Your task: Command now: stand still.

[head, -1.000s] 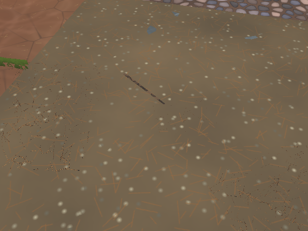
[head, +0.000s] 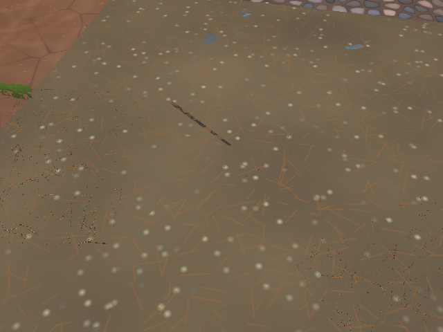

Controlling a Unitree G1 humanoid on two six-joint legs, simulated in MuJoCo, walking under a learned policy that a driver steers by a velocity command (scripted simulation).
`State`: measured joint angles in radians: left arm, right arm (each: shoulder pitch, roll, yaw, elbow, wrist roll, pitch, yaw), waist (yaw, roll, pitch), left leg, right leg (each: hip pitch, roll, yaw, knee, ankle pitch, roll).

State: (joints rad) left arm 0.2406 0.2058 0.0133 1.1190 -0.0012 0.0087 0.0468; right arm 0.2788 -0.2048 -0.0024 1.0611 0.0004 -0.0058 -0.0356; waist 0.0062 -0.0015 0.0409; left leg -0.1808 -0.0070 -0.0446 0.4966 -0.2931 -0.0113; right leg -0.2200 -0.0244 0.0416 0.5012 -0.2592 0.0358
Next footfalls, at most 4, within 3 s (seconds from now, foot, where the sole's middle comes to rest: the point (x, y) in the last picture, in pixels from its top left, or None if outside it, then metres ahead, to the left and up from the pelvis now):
1.04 left None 0.42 0.11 -0.77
1.62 right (282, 270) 0.71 -0.16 -0.77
2.14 left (258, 185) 1.06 -0.10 -0.77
2.66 right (344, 160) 1.19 -0.45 -0.77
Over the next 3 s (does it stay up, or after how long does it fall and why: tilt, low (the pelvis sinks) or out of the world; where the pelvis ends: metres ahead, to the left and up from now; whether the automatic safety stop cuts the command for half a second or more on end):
stays up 1.25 -0.35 0.01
